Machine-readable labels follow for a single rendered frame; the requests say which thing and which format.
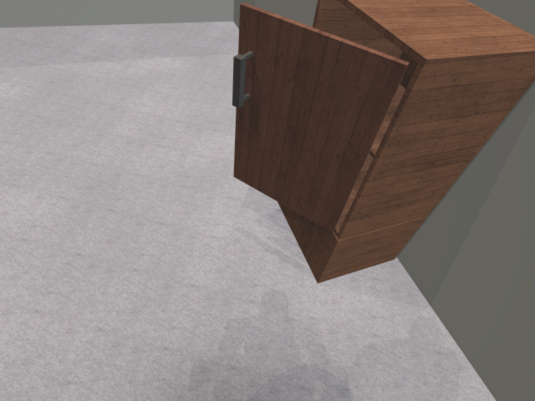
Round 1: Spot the handle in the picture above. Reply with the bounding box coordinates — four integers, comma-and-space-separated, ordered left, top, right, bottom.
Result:
232, 51, 253, 108

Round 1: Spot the cupboard door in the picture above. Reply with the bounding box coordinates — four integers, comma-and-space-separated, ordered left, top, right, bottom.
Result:
234, 3, 409, 232

